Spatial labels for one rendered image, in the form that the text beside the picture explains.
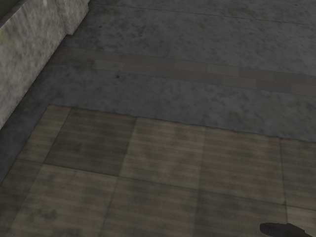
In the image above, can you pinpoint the robot right hand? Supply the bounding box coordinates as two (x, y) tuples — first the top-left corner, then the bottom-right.
(260, 222), (312, 237)

